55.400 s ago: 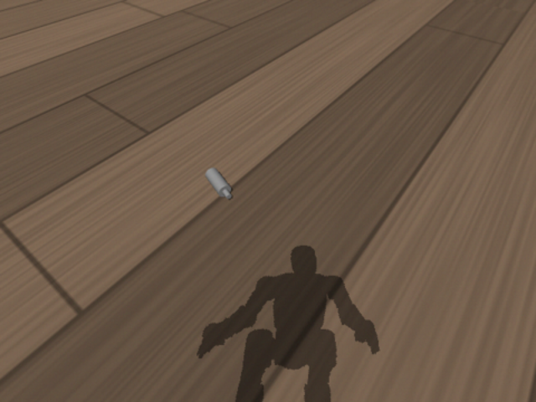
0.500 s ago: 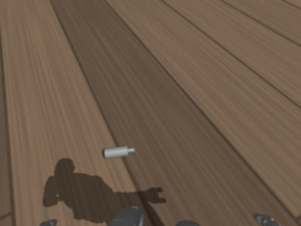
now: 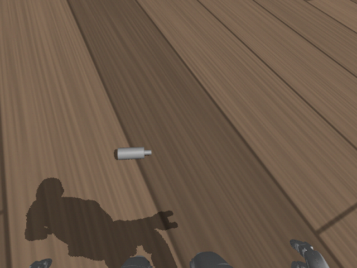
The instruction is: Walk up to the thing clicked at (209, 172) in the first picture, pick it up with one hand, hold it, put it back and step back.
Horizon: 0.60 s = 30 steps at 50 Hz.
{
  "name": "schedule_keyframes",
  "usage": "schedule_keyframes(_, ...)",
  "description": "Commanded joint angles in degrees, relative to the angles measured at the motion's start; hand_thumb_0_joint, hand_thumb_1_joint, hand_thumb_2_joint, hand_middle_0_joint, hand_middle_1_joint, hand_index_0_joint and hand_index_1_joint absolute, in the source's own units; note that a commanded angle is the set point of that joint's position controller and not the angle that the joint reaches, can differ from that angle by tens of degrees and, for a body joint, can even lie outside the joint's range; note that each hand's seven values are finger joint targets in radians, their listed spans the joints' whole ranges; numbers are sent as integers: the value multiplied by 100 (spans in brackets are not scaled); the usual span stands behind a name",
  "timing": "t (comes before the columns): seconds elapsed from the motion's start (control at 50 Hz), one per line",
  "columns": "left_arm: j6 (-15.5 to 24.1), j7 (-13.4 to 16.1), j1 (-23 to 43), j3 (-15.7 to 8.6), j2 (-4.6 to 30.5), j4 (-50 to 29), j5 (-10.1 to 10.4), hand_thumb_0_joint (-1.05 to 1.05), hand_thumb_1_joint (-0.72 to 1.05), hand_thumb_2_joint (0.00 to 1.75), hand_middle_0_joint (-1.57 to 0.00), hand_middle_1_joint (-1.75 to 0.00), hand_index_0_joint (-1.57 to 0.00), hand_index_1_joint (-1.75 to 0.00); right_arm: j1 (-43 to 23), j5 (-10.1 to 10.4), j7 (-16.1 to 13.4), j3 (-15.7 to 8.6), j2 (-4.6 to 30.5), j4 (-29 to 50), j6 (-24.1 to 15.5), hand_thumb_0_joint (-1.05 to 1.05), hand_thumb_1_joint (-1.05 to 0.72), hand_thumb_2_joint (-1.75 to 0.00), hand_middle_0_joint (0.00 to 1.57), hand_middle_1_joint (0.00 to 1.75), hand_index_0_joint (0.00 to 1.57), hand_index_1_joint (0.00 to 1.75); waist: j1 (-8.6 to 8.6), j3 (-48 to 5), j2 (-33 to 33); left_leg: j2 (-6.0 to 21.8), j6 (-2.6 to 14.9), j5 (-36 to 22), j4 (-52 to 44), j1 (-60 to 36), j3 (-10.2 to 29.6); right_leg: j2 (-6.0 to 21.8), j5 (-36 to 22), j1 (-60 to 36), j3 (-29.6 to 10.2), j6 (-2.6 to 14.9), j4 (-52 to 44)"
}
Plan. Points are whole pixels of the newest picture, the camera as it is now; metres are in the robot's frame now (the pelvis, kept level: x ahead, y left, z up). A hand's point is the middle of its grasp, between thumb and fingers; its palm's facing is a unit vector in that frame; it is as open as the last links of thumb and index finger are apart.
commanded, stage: step back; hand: left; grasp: from above
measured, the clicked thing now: (135, 153) +0.76 +0.23 -0.73
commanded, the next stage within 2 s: stand in 1.90 s
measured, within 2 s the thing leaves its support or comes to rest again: neither
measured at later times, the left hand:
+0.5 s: hand out of the picture -0.05 +0.23 -0.13, palm faces +0.06 -0.90 -0.44, open 7.4 cm
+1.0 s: hand out of the picture -0.32 +0.20 -0.15, palm faces +0.03 -0.91 -0.41, open 7.4 cm
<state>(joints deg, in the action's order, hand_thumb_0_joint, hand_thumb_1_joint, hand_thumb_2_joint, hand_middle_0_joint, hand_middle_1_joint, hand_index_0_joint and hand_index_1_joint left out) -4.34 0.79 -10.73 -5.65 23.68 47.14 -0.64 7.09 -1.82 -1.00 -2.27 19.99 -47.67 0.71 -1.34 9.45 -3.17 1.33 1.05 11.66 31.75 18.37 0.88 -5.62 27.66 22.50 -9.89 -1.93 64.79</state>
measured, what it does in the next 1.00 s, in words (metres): walks backwards: right foot, then left foot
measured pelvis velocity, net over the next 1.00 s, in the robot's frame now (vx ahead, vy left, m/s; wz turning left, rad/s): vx -0.33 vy -0.07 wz -0.02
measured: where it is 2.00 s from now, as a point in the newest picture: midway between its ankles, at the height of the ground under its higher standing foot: outside the picture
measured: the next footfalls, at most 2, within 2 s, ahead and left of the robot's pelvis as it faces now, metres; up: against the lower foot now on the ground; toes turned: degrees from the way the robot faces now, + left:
right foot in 0.14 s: -0.05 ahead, -0.15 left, +0.00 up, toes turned +1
left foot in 0.54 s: -0.19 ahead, +0.07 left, +0.00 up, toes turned +3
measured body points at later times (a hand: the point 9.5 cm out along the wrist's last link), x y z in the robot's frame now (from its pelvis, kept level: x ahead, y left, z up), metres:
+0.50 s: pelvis -0.18 -0.05 -0.01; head -0.11 -0.05 +0.43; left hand -0.05 +0.28 -0.10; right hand -0.10 -0.36 -0.14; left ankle -0.22 +0.08 -0.71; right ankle -0.09 -0.15 -0.73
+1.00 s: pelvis -0.33 -0.07 -0.01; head -0.32 -0.08 +0.44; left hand -0.32 +0.25 -0.13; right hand -0.20 -0.38 -0.12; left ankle -0.26 +0.07 -0.71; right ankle -0.35 -0.20 -0.73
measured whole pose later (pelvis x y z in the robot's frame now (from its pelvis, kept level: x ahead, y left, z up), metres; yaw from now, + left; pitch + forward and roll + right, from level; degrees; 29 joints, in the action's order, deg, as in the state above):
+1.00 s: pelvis -0.33 -0.07 -0.01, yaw -1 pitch -3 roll +0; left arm -0.7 0.1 -16.7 -3.7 20.9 56.1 -2.6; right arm 7.7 -1.9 0.3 -3.5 22.5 -50.9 3.4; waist -3.3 4.2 1.8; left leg 0.0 0.3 24.4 47.0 25.1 4.6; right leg -1.5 21.9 10.9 -3.4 1.2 35.2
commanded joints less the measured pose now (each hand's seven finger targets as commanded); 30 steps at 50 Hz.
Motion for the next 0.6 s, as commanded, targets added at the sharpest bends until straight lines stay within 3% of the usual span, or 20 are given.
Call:
schedule_keyframes(0.0,209,16,0,-209,787,-500,-38,0,90,90,-20,-30,-20,-30,291,20,-90,-464,1605,423,-59,0,-90,-90,20,30,20,30,374,-1272,1444,1342,1353,-1946,-573,-1676,1220,262,242,356,341,-87,-1139)
schedule_keyframes(0.08,232,-53,-745,-237,803,-113,-48,0,90,90,-20,-30,-20,-30,-185,25,-69,-524,1818,584,63,0,-90,-90,20,30,20,30,32,-1550,1678,1280,1004,-1178,-314,-930,1122,547,-567,-909,743,185,-3302)
schedule_keyframes(0.1,258,-69,-980,-264,816,48,-71,0,90,90,-20,-30,-20,-30,-229,51,-58,-508,1818,585,110,0,-90,-90,20,30,20,30,-61,-1653,1513,1052,850,-978,-122,-610,937,467,-1140,-1423,961,257,-3978)
schedule_keyframes(0.12,267,-72,-935,-300,947,94,-139,0,90,90,-20,-30,-20,-30,-241,108,-50,-468,1675,581,133,0,-90,-90,20,30,20,30,-46,-1524,1274,791,529,-428,43,0,886,530,-1329,-1682,776,395,-4102)
schedule_keyframes(0.14,281,-87,-904,-414,1310,13,-222,0,90,90,-20,-30,-20,-30,-230,149,-46,-397,1415,647,137,0,-90,-90,20,30,20,30,-79,-1259,168,111,187,660,839,1017,724,1305,-770,-1683,-674,659,-4348)
schedule_keyframes(0.16,241,-102,-372,-522,1905,-258,-199,0,90,90,-20,-30,-20,-30,-391,179,-122,-382,1253,750,124,0,-90,-90,20,30,20,30,-219,-843,-1229,-761,-138,2095,2307,1176,331,2527,-220,-280,-1936,1516,-4991)
schedule_keyframes(0.18,249,-62,126,-532,2096,-515,-229,0,90,90,-20,-30,-20,-30,-333,140,-178,-496,1509,641,144,0,-90,-90,20,30,20,30,-210,-397,-1391,-472,-209,2316,3283,744,733,3074,31,947,-2572,1927,-5317)
schedule_keyframes(0.2,278,-25,515,-458,1866,-634,-226,0,90,90,-20,-30,-20,-30,-92,176,-136,-510,1631,501,134,0,-90,-90,20,30,20,30,25,-254,-1278,-385,-149,2026,3561,478,936,2946,-93,1233,-2177,1788,-5288)
schedule_keyframes(0.24,302,0,938,-328,1193,-669,-184,0,90,90,-20,-30,-20,-30,360,179,-99,-423,1433,221,116,0,-90,-90,20,30,20,30,367,-334,-468,-844,-97,1414,3669,863,926,1765,-1670,197,-272,1156,-4487)
schedule_keyframes(0.26,298,11,897,-326,1051,-639,-185,0,90,90,-20,-30,-20,-30,466,161,-115,-351,1271,195,91,0,-90,-90,20,30,20,30,384,-461,-581,-897,-115,1314,3669,963,846,1516,-2016,-109,78,954,-4353)
schedule_keyframes(0.3,326,25,400,-338,1064,-663,-211,0,90,90,-20,-30,-20,-30,484,115,-141,-314,1278,205,29,0,-90,-90,20,30,20,30,57,-670,-585,-906,-232,1411,3558,1052,735,1540,-2644,-674,-17,1082,-4060)
schedule_keyframes(0.38,270,126,34,-316,1019,-700,-218,0,90,90,-20,-30,-20,-30,398,84,-153,-259,1138,307,-22,0,-90,-90,20,30,20,30,-196,-1063,-831,-520,-306,1944,2204,1233,444,2034,-3542,-2063,-236,1436,-3782)
schedule_keyframes(0.42,239,149,-62,-321,1029,-728,-189,0,90,90,-20,-30,-20,-30,530,63,-147,-260,1121,283,-51,0,-90,-90,20,30,20,30,-237,-1353,-877,-360,-261,1915,1371,925,268,2124,-4078,-2388,-266,1418,-3475)
schedule_keyframes(0.44,218,153,47,-296,1038,-764,-164,0,90,90,-20,-30,-20,-30,711,45,-140,-282,1126,224,-53,0,-90,-90,20,30,20,30,-138,-1480,-973,-244,-179,1751,835,644,205,2121,-4103,-2340,-275,1356,-3364)
schedule_keyframes(0.48,154,111,224,-256,1103,-813,-107,0,90,90,-20,-30,-20,-30,1013,37,-110,-339,1152,34,-37,0,-90,-90,20,30,20,30,3,-1545,-694,-374,-104,953,-36,-137,-133,1933,-3599,-1813,-15,1163,-3120)
schedule_keyframes(0.5,115,94,458,-224,1135,-852,-73,0,90,90,-20,-30,-20,-30,1321,30,-104,-375,1186,-89,-19,0,-90,-90,20,30,20,30,205,-1562,-558,-379,-17,280,-651,-561,-243,1929,-3102,-1423,-10,1020,-3064)
schedule_keyframes(0.52,89,65,404,-158,991,-901,-65,0,90,90,-20,-30,-20,-30,1273,14,-98,-431,1360,-88,0,0,-90,-90,20,30,20,30,184,-1461,-104,-69,144,66,-867,-749,310,1667,-2267,-888,78,775,-2918)
schedule_keyframes(0.54,95,46,439,-105,820,-953,-25,0,90,90,-20,-30,-20,-30,1187,-85,-92,-540,1835,-21,8,0,-90,-90,20,30,20,30,186,-1380,960,1094,599,-480,-1033,-951,1923,1036,-1040,154,477,464,-2025)
schedule_keyframes(0.56,113,101,844,-191,937,-1005,20,0,90,90,-20,-30,-20,-30,620,-57,-30,-598,2413,152,48,0,-90,-90,20,30,20,30,355,-1062,1902,2039,1492,-570,-1506,71,2900,241,695,235,921,274,-781)
schedule_keyframes(0.58,100,130,957,-280,1109,-911,-79,0,90,90,-20,-30,-20,-30,284,-119,-50,-603,2417,266,-1,0,-90,-90,20,30,20,30,378,-699,1696,2318,1791,-427,-1669,962,3333,290,1001,-46,159,237,315)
